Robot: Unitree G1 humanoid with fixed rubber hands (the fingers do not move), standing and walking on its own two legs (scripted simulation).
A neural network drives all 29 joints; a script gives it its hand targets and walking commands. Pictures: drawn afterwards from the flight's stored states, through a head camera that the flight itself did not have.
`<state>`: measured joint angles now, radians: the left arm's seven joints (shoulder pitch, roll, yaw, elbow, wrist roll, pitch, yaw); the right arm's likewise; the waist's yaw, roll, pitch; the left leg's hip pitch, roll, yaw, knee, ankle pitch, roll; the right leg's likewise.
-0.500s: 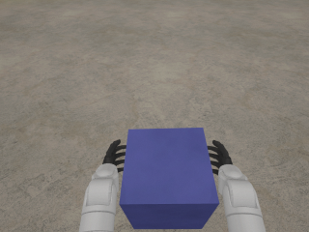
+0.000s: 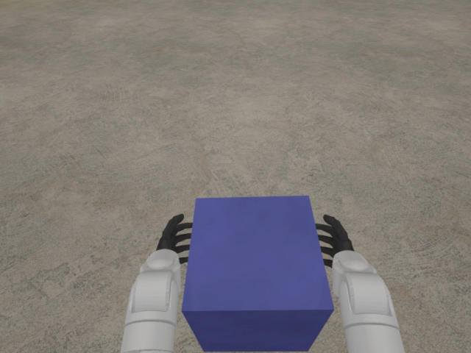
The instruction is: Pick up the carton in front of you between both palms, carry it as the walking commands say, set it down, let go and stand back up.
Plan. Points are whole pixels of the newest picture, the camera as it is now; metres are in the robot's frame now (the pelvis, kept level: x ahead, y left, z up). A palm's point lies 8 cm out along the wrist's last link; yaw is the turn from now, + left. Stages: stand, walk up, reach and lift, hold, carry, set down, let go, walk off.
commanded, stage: carry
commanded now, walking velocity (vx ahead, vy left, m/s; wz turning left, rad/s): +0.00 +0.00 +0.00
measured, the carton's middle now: (253, 277) +0.29 +0.00 -0.05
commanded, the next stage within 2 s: hold in 0.30 s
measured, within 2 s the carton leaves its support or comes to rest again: neither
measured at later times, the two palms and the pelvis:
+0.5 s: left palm (174, 265) +0.27 +0.14 +0.04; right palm (355, 272) +0.26 -0.16 +0.04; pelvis -0.01 +0.00 +0.01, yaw -3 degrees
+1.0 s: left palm (169, 260) +0.27 +0.14 +0.05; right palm (356, 281) +0.24 -0.15 +0.05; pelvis -0.04 +0.03 +0.00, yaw -7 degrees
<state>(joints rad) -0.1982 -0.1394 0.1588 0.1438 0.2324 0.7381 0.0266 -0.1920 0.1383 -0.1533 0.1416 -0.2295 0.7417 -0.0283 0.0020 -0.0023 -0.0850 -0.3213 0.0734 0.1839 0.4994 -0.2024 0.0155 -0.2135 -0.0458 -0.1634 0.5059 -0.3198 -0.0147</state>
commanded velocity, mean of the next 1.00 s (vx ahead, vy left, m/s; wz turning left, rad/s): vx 0.00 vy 0.00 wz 0.00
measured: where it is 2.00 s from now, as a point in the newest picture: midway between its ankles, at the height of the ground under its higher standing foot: outside the picture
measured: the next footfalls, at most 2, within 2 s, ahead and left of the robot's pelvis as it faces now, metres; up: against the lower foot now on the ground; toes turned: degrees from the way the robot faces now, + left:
none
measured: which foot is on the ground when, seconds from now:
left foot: down 0.00-1.00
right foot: down 0.00-1.00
